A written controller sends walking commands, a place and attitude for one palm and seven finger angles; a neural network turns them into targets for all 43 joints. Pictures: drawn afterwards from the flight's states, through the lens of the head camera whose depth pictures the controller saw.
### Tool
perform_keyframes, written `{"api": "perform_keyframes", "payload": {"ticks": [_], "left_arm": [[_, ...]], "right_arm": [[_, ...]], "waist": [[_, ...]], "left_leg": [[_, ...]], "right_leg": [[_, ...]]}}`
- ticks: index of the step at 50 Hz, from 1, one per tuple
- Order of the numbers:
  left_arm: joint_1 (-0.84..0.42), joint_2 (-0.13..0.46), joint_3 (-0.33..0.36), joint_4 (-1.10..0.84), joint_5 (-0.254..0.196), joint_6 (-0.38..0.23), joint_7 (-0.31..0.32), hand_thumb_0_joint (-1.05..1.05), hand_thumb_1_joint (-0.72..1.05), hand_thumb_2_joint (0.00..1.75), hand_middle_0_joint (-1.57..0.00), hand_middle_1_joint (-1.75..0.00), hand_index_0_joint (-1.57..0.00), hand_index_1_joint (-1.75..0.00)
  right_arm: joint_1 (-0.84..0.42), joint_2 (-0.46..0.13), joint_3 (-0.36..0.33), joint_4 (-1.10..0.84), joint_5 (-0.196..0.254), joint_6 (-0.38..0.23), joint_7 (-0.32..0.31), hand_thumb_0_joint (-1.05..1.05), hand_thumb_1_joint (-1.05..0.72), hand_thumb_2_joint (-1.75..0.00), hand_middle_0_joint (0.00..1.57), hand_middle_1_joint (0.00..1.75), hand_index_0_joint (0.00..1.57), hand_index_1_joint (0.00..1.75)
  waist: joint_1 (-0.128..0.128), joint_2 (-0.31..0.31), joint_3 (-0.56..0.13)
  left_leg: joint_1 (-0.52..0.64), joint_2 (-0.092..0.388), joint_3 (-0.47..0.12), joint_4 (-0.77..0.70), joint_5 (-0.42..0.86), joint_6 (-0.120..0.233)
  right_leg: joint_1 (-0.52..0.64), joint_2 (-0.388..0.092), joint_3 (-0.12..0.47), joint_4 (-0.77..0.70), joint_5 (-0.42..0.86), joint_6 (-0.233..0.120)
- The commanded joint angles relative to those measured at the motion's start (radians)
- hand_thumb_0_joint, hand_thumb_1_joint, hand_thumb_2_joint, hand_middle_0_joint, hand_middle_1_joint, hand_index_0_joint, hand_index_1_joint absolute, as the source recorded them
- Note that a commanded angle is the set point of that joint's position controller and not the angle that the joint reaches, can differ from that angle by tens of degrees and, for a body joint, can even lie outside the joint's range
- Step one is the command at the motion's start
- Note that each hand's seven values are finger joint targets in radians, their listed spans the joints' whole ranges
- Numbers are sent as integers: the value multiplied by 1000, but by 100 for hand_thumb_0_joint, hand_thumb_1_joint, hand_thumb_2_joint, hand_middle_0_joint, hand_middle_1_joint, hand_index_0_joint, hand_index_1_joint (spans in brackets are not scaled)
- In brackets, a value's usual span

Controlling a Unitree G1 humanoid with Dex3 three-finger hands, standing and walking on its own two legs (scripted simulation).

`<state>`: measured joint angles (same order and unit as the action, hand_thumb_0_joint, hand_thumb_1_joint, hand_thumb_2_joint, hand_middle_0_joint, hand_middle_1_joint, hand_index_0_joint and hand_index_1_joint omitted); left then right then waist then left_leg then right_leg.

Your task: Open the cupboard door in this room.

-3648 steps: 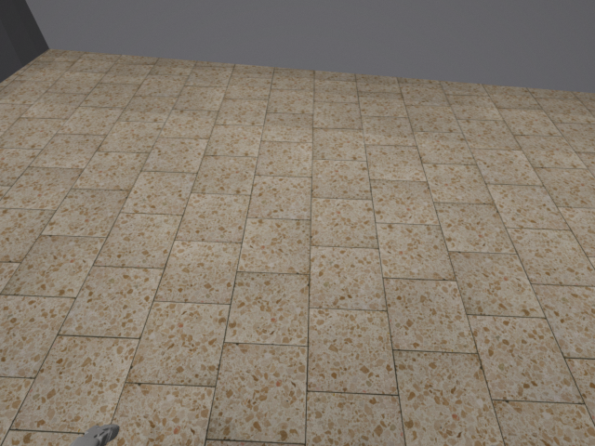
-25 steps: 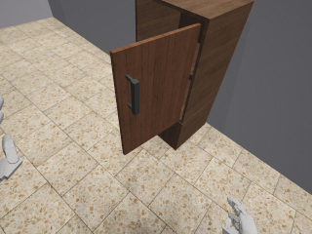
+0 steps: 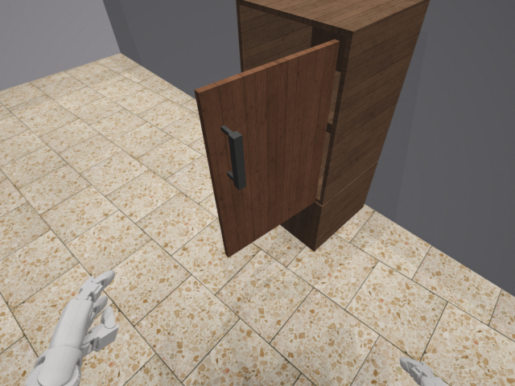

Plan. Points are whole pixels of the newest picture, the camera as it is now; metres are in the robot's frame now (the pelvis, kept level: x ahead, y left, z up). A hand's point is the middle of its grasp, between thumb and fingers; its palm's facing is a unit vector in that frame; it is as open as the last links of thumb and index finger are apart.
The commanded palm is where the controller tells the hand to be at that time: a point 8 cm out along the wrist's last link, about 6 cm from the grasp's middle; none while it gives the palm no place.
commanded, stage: let the arm hang, fingers relaxed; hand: left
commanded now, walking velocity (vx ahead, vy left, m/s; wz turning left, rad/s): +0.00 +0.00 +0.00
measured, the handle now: (232, 157) +0.60 +0.09 +0.01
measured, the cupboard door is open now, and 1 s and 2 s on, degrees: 85 85 85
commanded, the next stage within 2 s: look to check the result in 0.96 s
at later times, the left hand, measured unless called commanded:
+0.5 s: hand out of the picture -0.06 +0.18 -0.16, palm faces +0.03 -0.97 -0.26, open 7.3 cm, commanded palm none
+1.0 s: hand out of the picture +0.05 +0.16 -0.16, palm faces +0.03 -0.98 -0.22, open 7.3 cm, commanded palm none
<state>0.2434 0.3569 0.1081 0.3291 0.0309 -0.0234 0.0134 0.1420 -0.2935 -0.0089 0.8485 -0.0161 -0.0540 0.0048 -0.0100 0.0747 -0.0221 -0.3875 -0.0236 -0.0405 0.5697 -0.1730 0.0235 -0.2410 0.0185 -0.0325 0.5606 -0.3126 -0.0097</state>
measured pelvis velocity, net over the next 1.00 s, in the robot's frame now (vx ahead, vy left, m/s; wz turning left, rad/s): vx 0.02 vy -0.03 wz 0.01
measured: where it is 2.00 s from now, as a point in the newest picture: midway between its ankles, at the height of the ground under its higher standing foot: outside the picture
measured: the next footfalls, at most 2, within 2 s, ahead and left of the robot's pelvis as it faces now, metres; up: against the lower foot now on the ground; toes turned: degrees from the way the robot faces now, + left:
none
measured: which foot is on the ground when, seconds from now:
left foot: down 0.00-1.00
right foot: down 0.00-1.00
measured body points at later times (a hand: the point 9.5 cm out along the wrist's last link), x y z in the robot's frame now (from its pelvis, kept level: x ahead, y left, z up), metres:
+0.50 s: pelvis +0.00 -0.02 +0.01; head +0.03 -0.02 +0.46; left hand -0.06 +0.24 -0.14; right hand -0.01 -0.25 -0.15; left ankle +0.08 +0.10 -0.73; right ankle -0.01 -0.12 -0.73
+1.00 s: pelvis +0.02 -0.03 +0.01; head +0.03 -0.03 +0.46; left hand +0.05 +0.21 -0.14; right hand +0.04 -0.25 -0.15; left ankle +0.08 +0.10 -0.73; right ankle -0.01 -0.12 -0.73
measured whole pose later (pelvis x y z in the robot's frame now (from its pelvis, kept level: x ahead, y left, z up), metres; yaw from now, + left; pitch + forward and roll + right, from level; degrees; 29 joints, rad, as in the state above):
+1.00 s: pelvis +0.02 -0.03 +0.01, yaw +1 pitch -3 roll +0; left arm 0.21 0.16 0.01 1.12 0.00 0.00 0.03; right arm 0.22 -0.17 0.00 1.14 -0.03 0.01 -0.03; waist -0.02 0.02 0.06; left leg -0.23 -0.01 -0.06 0.41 -0.13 -0.01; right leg -0.09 0.03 -0.04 0.42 -0.28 -0.04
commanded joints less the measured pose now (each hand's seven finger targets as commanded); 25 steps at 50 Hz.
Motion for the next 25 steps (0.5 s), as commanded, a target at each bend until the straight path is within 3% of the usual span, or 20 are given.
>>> {"api": "perform_keyframes", "payload": {"ticks": [1, 4, 6, 9, 11, 12, 14, 21, 25], "left_arm": [[-49, 88, -35, 237, -3, 19, -8, 0, 90, 90, -20, -30, -20, -30], [-34, 71, -58, 422, -11, 28, -2, 0, 90, 90, -20, -30, -20, -30], [-11, 64, -65, 523, -14, 26, -2, 0, 90, 90, -20, -30, -20, -30], [13, 35, -70, 629, -19, 20, -2, 0, 90, 90, -20, -30, -20, -30], [24, 19, -69, 679, -22, 16, -1, 0, 90, 90, -20, -30, -20, -30], [30, 19, -67, 698, -22, 14, 0, 0, 90, 90, -20, -30, -20, -30], [29, -3, -73, 734, -24, 16, 2, 0, 90, 90, -20, -30, -20, -30], [71, -29, -77, 799, -26, 20, 10, 0, 90, 90, -20, -30, -20, -30], [80, -41, -78, 807, -26, 19, 15, 0, 90, 90, -20, -30, -20, -30]], "right_arm": [[-22, -152, -38, -31, -11, 27, -6, 0, -90, -90, 20, 30, 20, 30], [-23, -125, -17, 21, -17, 45, -11, 0, -90, -90, 20, 30, 20, 30], [-14, -108, -14, 60, -13, 51, -15, 0, -90, -90, 20, 30, 20, 30], [28, -78, -12, 115, -8, 57, -24, 0, -90, -90, 20, 30, 20, 30], [61, -57, -15, 152, -8, 61, -30, 0, -90, -90, 20, 30, 20, 30], [73, -60, -19, 161, -5, 63, -33, 0, -90, -90, 20, 30, 20, 30], [102, -46, -20, 192, -5, 67, -36, 0, -90, -90, 20, 30, 20, 30], [142, -25, -21, 240, -4, 69, -42, 0, -90, -90, 20, 30, 20, 30], [147, -7, -20, 253, -4, 67, -42, 0, -90, -90, 20, 30, 20, 30]], "waist": [[-5, -158, 32], [13, 18, 38], [17, 56, 30], [7, 18, 19], [-2, 54, 17], [-3, 2, 28], [-13, -9, 51], [-4, -69, 99], [-1, -87, 93]], "left_leg": [[78, 92, -135, -86, 37, 25], [49, 106, -168, -208, -26, 27], [66, 97, -159, -236, -89, 21], [129, 82, -120, -214, -90, 8], [170, 78, -103, -191, -77, 3], [187, 80, -97, -177, -66, 3], [205, 82, -95, -165, -55, 3], [178, 96, -104, -194, -47, 14], [180, 99, -101, -202, -17, 14]], "right_leg": [[-88, -122, 120, -149, -41, -75], [14, -88, 109, -144, -42, -50], [36, -89, 114, -167, -49, -51], [19, -107, 133, -232, -62, -60], [-4, -117, 141, -261, -71, -68], [-19, -116, 137, -281, -78, -69], [-48, -120, 133, -293, -88, -74], [-31, -109, 103, -277, -73, -69], [-12, -108, 93, -265, -47, -63]]}}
